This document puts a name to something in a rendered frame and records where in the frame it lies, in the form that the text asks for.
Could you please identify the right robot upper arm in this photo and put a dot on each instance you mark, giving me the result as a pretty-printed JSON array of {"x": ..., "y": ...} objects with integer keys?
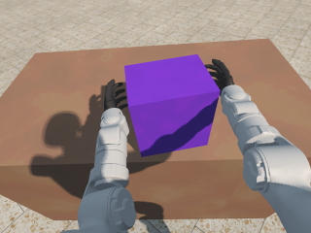
[{"x": 282, "y": 176}]

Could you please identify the pedestal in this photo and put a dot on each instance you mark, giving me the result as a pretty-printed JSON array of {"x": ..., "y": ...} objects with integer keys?
[{"x": 50, "y": 118}]

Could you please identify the left robot hand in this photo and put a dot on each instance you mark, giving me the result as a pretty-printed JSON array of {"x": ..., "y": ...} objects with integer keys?
[{"x": 110, "y": 96}]

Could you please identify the carton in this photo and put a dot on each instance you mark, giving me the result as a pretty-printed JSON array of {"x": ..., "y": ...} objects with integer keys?
[{"x": 172, "y": 103}]

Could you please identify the left robot upper arm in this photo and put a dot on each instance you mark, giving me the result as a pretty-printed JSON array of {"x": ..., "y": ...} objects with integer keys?
[{"x": 109, "y": 210}]

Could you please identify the robot left forearm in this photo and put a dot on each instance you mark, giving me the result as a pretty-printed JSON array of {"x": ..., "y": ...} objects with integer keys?
[{"x": 110, "y": 153}]

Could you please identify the robot right forearm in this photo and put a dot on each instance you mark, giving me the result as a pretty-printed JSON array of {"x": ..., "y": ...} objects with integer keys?
[{"x": 247, "y": 122}]

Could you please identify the right robot hand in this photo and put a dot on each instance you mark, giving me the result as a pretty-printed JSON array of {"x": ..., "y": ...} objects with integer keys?
[{"x": 222, "y": 75}]

